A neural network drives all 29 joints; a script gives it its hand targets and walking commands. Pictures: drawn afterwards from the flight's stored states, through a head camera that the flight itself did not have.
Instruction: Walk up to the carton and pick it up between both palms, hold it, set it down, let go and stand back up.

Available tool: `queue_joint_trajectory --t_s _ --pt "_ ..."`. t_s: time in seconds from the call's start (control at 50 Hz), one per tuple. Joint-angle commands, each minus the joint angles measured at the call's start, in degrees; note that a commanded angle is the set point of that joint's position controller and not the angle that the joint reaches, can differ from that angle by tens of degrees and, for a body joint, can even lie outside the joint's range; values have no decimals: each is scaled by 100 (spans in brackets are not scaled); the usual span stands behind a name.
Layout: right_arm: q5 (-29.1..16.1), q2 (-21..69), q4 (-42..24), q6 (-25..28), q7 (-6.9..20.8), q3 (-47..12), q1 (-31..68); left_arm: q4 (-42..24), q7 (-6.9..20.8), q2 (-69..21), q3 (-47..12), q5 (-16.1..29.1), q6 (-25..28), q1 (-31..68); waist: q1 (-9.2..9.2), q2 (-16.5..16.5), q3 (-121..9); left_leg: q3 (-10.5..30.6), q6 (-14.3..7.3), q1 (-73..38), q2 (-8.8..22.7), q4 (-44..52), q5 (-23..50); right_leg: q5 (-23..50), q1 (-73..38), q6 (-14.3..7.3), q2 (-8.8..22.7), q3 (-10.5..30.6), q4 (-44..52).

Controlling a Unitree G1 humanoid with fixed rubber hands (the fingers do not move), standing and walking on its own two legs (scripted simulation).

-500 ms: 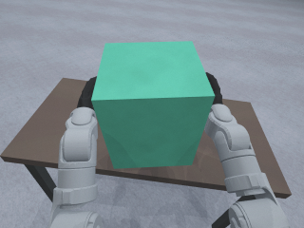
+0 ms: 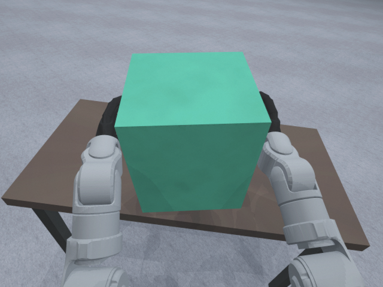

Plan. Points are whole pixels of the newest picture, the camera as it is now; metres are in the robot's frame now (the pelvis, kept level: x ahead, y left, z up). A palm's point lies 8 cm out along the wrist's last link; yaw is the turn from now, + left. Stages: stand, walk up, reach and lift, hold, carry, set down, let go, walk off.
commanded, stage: hold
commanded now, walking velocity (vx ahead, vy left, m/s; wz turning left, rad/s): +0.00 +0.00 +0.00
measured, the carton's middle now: (190, 136) +0.39 +0.01 +0.16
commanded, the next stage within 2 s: none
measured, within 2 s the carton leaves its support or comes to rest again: neither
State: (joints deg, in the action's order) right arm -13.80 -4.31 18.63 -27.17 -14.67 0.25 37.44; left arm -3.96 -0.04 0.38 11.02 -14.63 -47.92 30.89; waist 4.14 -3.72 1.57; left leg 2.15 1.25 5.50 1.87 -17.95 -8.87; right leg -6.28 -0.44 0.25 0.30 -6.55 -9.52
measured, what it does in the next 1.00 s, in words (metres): stands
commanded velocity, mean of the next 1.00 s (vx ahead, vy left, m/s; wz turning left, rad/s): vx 0.00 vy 0.00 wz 0.00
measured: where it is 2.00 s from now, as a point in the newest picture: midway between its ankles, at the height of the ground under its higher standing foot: outside the picture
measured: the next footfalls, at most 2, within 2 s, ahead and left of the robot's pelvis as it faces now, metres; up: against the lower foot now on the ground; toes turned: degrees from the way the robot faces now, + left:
none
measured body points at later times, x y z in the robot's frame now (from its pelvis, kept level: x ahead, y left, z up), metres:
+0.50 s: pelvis +0.00 +0.00 +0.00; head -0.01 +0.03 +0.45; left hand +0.37 +0.16 +0.18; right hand +0.38 -0.14 +0.19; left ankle +0.01 +0.13 -0.75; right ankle -0.01 -0.12 -0.75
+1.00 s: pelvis +0.00 +0.00 +0.00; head -0.01 +0.04 +0.45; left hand +0.37 +0.16 +0.17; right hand +0.38 -0.15 +0.19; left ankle +0.01 +0.13 -0.75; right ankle -0.01 -0.12 -0.75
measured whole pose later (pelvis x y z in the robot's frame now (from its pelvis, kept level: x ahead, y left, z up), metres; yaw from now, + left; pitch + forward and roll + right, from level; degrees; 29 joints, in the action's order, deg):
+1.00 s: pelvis +0.00 +0.00 +0.00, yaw +0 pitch -3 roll -1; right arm -13.9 -4.7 18.9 -27.2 -14.4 0.2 38.0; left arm -4.3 -0.2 0.3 10.8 -15.1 -48.5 31.1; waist 4.4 -3.9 1.6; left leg 1.7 1.3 5.5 2.0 -17.5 -8.6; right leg -6.0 -0.1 0.2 0.2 -6.0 -9.5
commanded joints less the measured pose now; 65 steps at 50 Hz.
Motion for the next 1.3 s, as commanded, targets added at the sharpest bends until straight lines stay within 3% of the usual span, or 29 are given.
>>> queue_joint_trajectory --t_s 0.0,0.12,0.24,0.4,0.48,0.58,0.68,0.78,0.84,0.92,1.0,1.14,1.16,1.18,1.2,1.24,1.28 --pt "-467 2055 -1946 457 461 -1654 4078 -1267 653 -2360 -2437 1002 491 3869 80 570 -2698 -188 221 -1303 -409 -155 2314 1354 -491 105 -376 35 -124" --pt "-508 2166 -2145 449 452 -1831 4051 -1553 589 -2423 -2645 1077 503 3866 62 586 -2937 -212 262 -1532 -432 -248 2728 1647 -489 101 -455 12 -148" --pt "-553 2102 -1938 393 452 -1742 4004 -1413 632 -2307 -2490 968 376 3781 -6 635 -2533 -266 184 -1216 -436 -146 2345 1402 -572 101 -387 18 -135" --pt "-487 2111 -1988 398 455 -1649 4090 -1432 676 -2317 -2466 980 394 3877 83 593 -2757 -230 214 -1356 -431 -181 2430 1439 -566 133 -391 -5 -112" --pt "-396 2118 -1899 403 463 -1585 4018 -1298 717 -2319 -2348 931 433 3870 81 543 -2638 -234 157 -1205 -421 -66 2027 1186 -589 146 -373 0 -78" --pt "-392 2141 -1776 413 423 -1596 4087 -1220 748 -2318 -2366 920 451 3912 102 509 -2590 -253 134 -1105 -443 -37 2041 1359 -686 155 -359 20 -101" --pt "-423 2172 -1942 446 435 -1617 4138 -1358 717 -2370 -2482 949 498 3977 107 679 -2857 -245 206 -1234 -440 -130 2341 1451 -569 132 -388 12 -134" --pt "-333 2084 -1845 464 472 -1583 4110 -1221 692 -2342 -2375 906 480 3916 66 547 -2674 -239 191 -1253 -412 -104 2164 1241 -564 117 -402 -14 -89" --pt "-342 2012 -1756 449 452 -1542 4055 -1108 698 -2332 -2357 894 449 3853 141 517 -2494 -231 184 -1216 -402 -71 2044 1201 -488 133 -375 8 -79" --pt "-463 2063 -1850 461 474 -1627 4112 -1268 656 -2334 -2462 927 443 3910 80 664 -2708 -257 208 -1275 -421 -118 2330 1380 -537 127 -384 22 -140" --pt "-466 2102 -2030 486 500 -1695 4211 -1265 611 -2385 -2467 973 470 3896 17 559 -2835 -230 172 -1362 -409 -112 2374 1433 -549 135 -408 20 -154" --pt "-449 2110 -1995 484 503 -1677 4070 -1334 622 -2416 -2494 940 449 3880 82 543 -2756 -241 199 -1450 -416 -210 2472 1496 -546 134 -401 -8 -120" --pt "-558 2656 -3769 508 407 -2409 2835 -3672 620 -3226 -3516 1432 449 3184 218 725 -4244 -104 221 -2044 -404 -360 4901 3268 -1263 184 -594 -12 -273" --pt "-520 2535 -3935 414 322 -2353 2961 -3634 760 -2820 -3486 1311 282 3148 203 1159 -4151 -56 214 -2089 -395 -463 5515 3429 -1009 39 -553 5 -281" --pt "-507 2362 -3684 304 317 -2285 2817 -3417 898 -2764 -3292 1084 143 3017 129 1114 -3710 -76 181 -2015 -411 -433 5553 3378 -1103 -28 -473 68 -196" --pt "-599 1938 -3100 156 326 -2182 2772 -2935 1092 -2454 -2768 678 -138 2821 61 762 -2871 -106 125 -1757 -423 -140 4498 2953 -1370 -29 -298 93 14" --pt "-582 1757 -2855 153 314 -2060 2820 -2634 1130 -2197 -2476 610 -286 2675 57 351 -2218 -223 173 -1625 -380 135 3474 2118 -1276 60 -269 26 161"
